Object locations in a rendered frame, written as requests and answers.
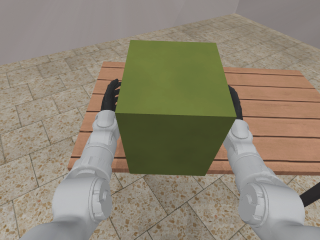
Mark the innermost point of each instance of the left robot hand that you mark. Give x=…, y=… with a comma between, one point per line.
x=109, y=100

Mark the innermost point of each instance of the right robot forearm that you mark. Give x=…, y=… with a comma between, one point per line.
x=246, y=163

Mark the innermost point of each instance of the right robot hand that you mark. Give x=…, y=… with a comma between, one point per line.
x=236, y=103

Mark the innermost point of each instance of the left robot upper arm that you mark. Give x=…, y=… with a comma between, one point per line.
x=79, y=205

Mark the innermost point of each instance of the right robot upper arm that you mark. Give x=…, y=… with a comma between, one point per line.
x=275, y=212

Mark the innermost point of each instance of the table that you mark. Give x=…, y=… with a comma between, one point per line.
x=281, y=108

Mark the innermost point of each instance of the carton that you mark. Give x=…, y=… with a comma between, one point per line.
x=174, y=108

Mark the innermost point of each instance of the left robot forearm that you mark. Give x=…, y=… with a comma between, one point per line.
x=99, y=151

